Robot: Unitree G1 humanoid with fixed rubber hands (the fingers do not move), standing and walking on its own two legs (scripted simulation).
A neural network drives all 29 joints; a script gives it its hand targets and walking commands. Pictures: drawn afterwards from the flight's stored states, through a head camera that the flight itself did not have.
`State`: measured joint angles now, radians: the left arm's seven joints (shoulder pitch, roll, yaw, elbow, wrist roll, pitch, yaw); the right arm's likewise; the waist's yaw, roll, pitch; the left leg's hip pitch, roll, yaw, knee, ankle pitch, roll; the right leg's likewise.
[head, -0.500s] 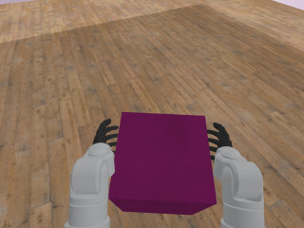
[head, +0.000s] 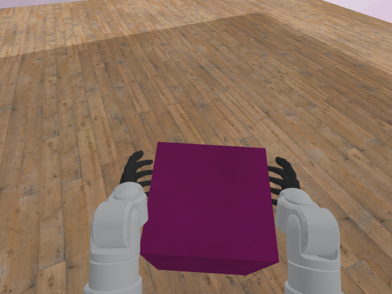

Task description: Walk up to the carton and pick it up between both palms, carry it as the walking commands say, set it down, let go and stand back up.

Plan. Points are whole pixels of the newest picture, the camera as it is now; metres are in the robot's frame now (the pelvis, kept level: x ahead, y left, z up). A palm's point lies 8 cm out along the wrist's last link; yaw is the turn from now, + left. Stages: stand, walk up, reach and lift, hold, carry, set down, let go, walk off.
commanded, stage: carry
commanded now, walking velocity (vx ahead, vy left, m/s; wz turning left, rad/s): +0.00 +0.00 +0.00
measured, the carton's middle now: (206, 215) +0.29 +0.00 +0.01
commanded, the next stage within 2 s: none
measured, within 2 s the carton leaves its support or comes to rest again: neither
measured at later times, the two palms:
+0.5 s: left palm (128, 202) +0.25 +0.14 +0.12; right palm (290, 210) +0.25 -0.15 +0.11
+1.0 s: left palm (130, 201) +0.26 +0.13 +0.11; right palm (291, 210) +0.25 -0.15 +0.10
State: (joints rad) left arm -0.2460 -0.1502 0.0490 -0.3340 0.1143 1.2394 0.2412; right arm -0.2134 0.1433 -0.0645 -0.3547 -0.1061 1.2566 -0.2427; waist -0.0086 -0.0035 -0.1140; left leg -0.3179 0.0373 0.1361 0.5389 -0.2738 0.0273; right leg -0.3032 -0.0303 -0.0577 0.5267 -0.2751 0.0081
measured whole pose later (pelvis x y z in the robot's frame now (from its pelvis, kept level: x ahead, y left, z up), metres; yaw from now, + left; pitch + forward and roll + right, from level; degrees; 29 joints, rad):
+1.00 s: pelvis -0.02 +0.00 +0.00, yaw +0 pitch +4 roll +0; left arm -0.24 -0.15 0.05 -0.31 0.14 1.23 0.22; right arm -0.21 0.14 -0.06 -0.32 -0.12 1.25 -0.22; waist -0.02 0.02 -0.13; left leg -0.36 0.04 0.13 0.54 -0.24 0.03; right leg -0.35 -0.03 -0.07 0.53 -0.24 0.00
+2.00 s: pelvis -0.01 +0.00 +0.00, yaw +1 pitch +3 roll -1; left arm -0.23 -0.15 0.05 -0.30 0.14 1.20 0.22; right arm -0.20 0.14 -0.06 -0.31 -0.11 1.22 -0.22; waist -0.01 0.00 -0.14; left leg -0.35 0.04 0.12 0.55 -0.26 0.03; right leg -0.33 -0.03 -0.07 0.53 -0.26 0.00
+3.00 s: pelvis +0.07 +0.00 +0.00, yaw +0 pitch +6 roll -1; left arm -0.23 -0.15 0.06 -0.34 0.11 1.25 0.23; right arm -0.19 0.14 -0.03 -0.37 -0.10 1.28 -0.26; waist -0.02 0.04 -0.16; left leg -0.27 0.05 0.14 0.52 -0.35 0.01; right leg -0.22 -0.04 -0.10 0.45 -0.33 0.02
